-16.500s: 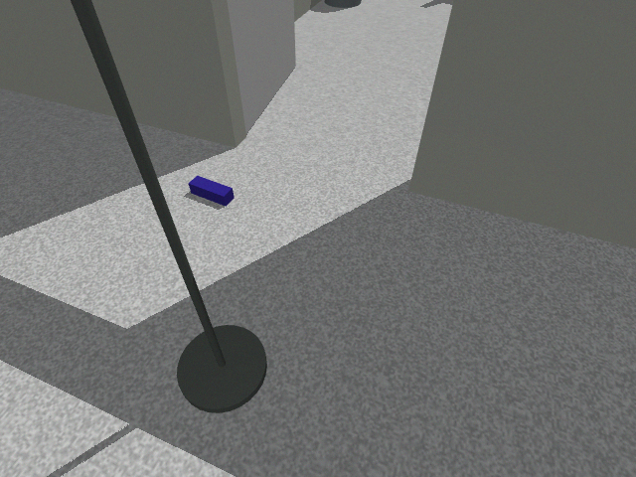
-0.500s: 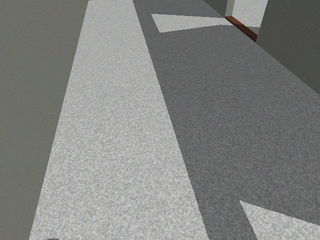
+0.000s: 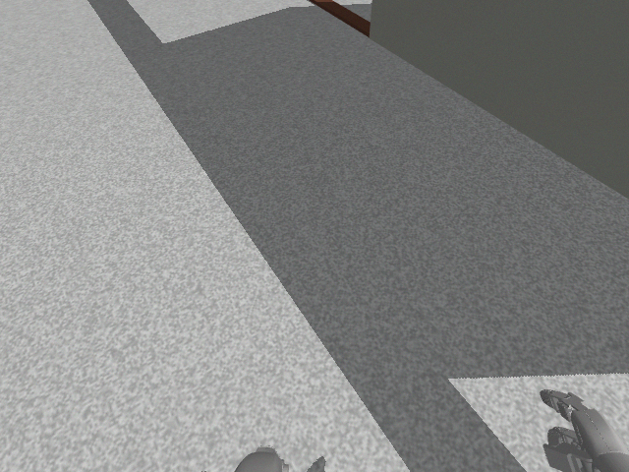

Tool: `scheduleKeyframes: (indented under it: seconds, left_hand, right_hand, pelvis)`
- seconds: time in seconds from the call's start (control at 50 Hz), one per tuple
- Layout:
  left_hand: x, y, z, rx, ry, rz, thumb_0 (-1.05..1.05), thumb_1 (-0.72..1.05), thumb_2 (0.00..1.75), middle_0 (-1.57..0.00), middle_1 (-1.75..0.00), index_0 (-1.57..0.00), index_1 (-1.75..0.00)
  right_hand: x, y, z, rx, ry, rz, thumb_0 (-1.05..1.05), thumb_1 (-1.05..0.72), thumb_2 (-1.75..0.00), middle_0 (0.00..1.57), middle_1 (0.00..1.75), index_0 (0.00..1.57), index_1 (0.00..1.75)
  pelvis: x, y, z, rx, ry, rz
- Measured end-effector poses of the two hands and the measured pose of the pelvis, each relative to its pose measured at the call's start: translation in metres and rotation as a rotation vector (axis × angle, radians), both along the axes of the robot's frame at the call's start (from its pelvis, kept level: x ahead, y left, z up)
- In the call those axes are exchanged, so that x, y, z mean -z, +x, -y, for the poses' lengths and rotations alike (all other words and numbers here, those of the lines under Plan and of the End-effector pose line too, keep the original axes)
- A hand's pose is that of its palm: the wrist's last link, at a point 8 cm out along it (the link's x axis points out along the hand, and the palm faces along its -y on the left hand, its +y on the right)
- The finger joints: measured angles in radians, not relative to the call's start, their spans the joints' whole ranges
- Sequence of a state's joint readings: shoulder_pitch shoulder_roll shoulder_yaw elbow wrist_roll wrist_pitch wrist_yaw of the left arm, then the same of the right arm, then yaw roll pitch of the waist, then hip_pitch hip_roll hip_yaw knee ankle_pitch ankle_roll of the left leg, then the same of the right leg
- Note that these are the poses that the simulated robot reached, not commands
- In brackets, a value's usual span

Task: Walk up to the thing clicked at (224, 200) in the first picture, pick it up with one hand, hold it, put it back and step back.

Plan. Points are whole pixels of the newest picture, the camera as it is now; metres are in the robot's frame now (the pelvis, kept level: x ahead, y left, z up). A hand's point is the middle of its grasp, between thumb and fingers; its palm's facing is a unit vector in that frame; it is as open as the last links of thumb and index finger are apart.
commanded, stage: walk up
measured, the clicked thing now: out of the picture +0.19 -1.43 -0.71
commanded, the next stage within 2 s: none
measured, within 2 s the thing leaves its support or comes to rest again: neither
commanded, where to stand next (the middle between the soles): +0.07 +0.02 m, yaw -100 degrees
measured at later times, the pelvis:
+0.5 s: pelvis +0.05 +0.10 +0.00, yaw -31 degrees
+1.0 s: pelvis +0.04 +0.12 +0.02, yaw -61 degrees
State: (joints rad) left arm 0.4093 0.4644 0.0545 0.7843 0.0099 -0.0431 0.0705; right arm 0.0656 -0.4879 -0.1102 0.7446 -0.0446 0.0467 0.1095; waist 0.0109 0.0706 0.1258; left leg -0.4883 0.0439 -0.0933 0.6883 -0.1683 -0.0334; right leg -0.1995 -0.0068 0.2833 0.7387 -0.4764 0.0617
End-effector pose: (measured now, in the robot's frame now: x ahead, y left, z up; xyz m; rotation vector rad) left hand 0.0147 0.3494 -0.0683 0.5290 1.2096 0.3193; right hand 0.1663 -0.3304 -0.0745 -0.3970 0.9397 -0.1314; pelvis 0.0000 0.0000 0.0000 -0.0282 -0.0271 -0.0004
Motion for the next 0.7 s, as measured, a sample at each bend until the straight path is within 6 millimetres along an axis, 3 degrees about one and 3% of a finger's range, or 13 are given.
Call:
scheduleKeyframes:
  seconds: [0.06,0.14,0.24,0.34,0.42,0.5,0.6,0.7]
  left_hand:
    - [0.007,0.058,-0.026,0.065,0.006,0.021,0.01,0.9,0.9,-0.21,-0.3,-0.2,-0.3]
    - [0.004,0.126,-0.032,0.182,-0.057,0.035,0.01,0.91,0.9,-0.21,-0.3,-0.2,-0.3]
    - [0.0,0.196,-0.019,0.324,-0.134,0.056,0.01,0.91,0.9,-0.2,-0.3,-0.2,-0.3]
    - [-0.001,0.252,0.004,0.464,-0.175,0.075,0.0,0.91,0.9,-0.21,-0.3,-0.2,-0.3]
    - [0.001,0.286,0.025,0.572,-0.176,0.095,0.0,0.91,0.9,-0.21,-0.3,-0.2,-0.3]
    - [-0.002,0.304,0.044,0.67,-0.177,0.116,0.0,0.91,0.9,-0.21,-0.3,-0.2,-0.3]
    - [-0.001,0.322,0.059,0.775,-0.202,0.098,0.01,0.9,0.9,-0.21,-0.3,-0.2,-0.3]
    - [0.009,0.347,0.08,0.881,-0.261,0.105,0.01,0.9,0.9,-0.21,-0.3,-0.2,-0.3]
  right_hand:
    - [-0.006,-0.015,-0.023,0.082,0.002,-0.017,0.01,-0.9,-0.9,0.2,0.3,0.2,0.3]
    - [-0.014,-0.044,-0.052,0.183,0.026,-0.063,0.01,-0.9,-0.9,0.21,0.3,0.2,0.3]
    - [-0.008,-0.08,-0.076,0.311,0.049,-0.085,0.01,-0.9,-0.9,0.21,0.3,0.2,0.3]
    - [0.007,-0.118,-0.091,0.456,0.063,-0.081,0.01,-0.9,-0.9,0.21,0.3,0.2,0.3]
    - [0.023,-0.148,-0.095,0.563,0.076,-0.069,0.01,-0.9,-0.9,0.21,0.3,0.2,0.3]
    - [0.033,-0.175,-0.102,0.659,0.086,-0.085,0.01,-0.9,-0.9,0.21,0.3,0.2,0.3]
    - [0.019,-0.208,-0.123,0.751,0.05,-0.087,0.01,-0.9,-0.9,0.21,0.3,0.2,0.3]
    - [0.001,-0.259,-0.157,0.853,-0.034,-0.118,0.01,-0.9,-0.9,0.21,0.3,0.2,0.3]
  pelvis:
    - [-0.004,0.009,-0.021,0.07,-0.002,0.012]
    - [-0.019,0.022,-0.042,0.145,-0.008,0.008]
    - [-0.024,0.039,-0.069,0.252,0.008,0.009]
    - [-0.017,0.049,-0.087,0.37,0.024,0.016]
    - [-0.005,0.052,-0.092,0.459,0.037,0.011]
    - [-0.001,0.05,-0.098,0.538,0.022,0.013]
    - [-0.007,0.052,-0.113,0.667,0.032,0.003]
    - [-0.006,0.055,-0.132,0.771,0.049,0.024]
